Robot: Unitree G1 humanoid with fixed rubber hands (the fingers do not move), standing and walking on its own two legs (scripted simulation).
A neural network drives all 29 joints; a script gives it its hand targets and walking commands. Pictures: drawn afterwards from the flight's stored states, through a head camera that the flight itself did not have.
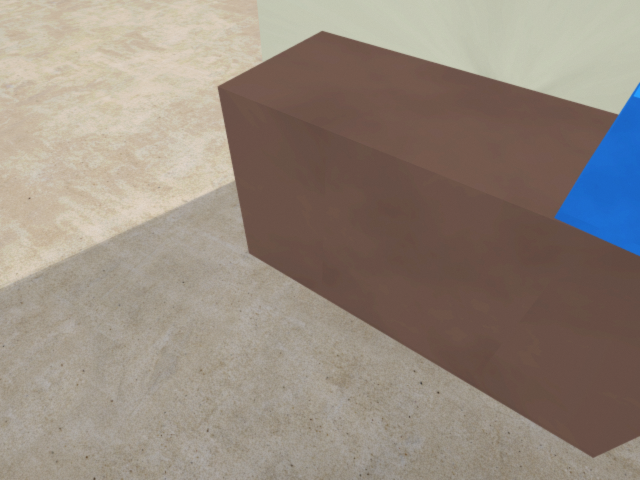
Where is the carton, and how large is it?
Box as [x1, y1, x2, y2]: [554, 83, 639, 255]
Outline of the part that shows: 639,83 583,169 554,217 638,255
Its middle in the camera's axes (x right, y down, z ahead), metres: +0.60 -0.15 +0.68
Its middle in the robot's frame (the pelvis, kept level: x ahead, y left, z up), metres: +0.64 -0.57 +0.07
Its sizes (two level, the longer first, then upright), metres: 0.210 0.200 0.250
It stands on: a pedestal, 0.72 m high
